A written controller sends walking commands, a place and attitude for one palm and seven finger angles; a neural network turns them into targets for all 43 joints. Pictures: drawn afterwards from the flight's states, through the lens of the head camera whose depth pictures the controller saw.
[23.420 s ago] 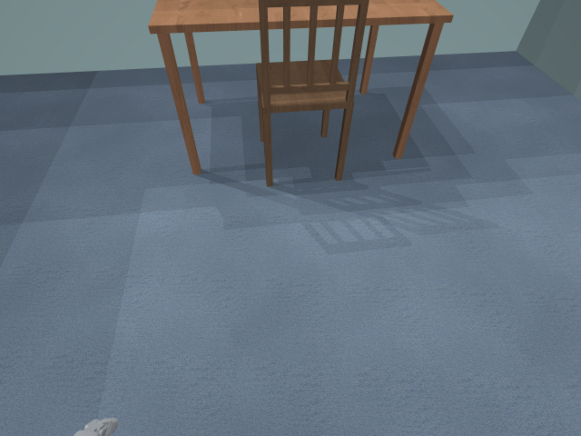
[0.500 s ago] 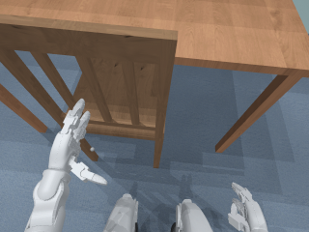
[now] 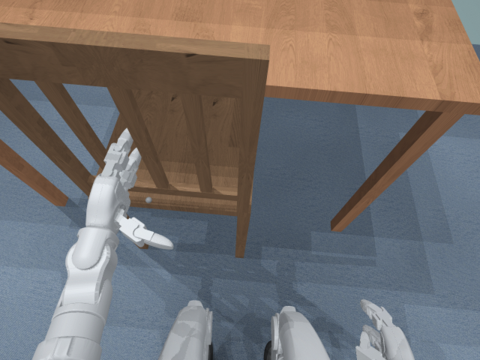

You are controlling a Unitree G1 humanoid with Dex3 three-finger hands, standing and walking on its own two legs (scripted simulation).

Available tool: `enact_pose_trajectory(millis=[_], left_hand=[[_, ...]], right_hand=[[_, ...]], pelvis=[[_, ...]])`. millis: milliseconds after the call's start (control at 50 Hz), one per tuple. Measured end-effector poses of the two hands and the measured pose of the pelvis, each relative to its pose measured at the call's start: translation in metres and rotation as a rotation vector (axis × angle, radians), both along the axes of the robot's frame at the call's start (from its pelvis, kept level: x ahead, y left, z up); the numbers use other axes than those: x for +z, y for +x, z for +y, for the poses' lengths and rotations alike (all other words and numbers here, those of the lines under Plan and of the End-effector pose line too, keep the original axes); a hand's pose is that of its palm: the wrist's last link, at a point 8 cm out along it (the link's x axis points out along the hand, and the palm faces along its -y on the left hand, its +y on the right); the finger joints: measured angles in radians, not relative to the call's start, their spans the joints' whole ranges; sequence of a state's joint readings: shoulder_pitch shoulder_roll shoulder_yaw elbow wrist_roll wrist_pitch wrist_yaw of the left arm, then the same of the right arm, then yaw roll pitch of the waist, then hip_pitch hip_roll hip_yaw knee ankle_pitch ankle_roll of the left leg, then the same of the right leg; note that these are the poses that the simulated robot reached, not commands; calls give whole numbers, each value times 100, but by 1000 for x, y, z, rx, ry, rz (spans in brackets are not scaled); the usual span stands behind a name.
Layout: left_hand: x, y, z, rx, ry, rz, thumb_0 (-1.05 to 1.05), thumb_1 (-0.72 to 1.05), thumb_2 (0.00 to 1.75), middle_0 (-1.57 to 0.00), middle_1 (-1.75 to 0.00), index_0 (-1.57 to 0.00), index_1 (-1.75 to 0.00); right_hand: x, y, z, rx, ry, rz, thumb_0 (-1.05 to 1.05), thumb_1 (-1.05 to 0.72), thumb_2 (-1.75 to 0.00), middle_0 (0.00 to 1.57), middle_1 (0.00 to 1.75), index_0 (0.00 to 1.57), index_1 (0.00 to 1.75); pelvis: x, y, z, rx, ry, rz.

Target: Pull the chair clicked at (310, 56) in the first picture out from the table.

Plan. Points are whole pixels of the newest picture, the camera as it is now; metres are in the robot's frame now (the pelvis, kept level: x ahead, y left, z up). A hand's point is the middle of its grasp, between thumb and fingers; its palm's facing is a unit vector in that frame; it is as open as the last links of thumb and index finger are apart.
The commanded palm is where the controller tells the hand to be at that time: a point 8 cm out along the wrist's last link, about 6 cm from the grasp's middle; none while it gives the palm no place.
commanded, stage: push the fingers through the gap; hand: left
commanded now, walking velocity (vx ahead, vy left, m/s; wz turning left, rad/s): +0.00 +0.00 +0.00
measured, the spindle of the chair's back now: (145, 146) +0.46 +0.18 +0.03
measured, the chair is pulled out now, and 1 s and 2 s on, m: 0.00 0.00 0.00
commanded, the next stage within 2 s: hook a spindle and tug to test in 1.08 s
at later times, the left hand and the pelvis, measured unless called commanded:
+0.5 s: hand (155, 181) +0.39 +0.15 +0.03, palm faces -0.03 -1.00 -0.06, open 17.0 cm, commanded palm +0.38 +0.20 +0.03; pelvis +0.00 +0.00 +0.00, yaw +0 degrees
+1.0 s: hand (160, 163) +0.43 +0.15 +0.03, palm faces -0.04 -1.00 -0.06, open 17.0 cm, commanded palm +0.40 +0.20 +0.02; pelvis -0.01 +0.00 +0.00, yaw -1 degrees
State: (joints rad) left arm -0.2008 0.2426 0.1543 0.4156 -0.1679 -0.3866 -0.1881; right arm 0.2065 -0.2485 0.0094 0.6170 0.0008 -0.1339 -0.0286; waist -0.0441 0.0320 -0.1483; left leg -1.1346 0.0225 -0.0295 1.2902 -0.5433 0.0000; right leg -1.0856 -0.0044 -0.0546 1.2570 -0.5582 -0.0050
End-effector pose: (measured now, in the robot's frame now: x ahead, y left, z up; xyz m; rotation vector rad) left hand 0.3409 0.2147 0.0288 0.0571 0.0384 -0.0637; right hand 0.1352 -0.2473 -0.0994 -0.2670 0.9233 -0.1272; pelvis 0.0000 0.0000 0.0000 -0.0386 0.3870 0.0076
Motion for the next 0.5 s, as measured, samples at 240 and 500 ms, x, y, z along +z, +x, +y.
enact_pose_trajectory(millis=[240, 500], left_hand=[[0, 24, -4, 8, -1, -11, -1, -50, 30, -6, -8, -5, -8], [0, 32, -6, 34, 4, -27, -1, -50, 30, -6, -8, -5, -8]], right_hand=[[-4, -17, -8, -35, -2, 63, 1, -90, -90, 21, 30, 20, 30], [-9, -27, -10, -27, 2, 97, 1, -90, -90, 21, 30, 20, 30]], pelvis=[[1, 1, -1, -9, 7, 13], [-1, -4, -4, -2, 8, 11]])
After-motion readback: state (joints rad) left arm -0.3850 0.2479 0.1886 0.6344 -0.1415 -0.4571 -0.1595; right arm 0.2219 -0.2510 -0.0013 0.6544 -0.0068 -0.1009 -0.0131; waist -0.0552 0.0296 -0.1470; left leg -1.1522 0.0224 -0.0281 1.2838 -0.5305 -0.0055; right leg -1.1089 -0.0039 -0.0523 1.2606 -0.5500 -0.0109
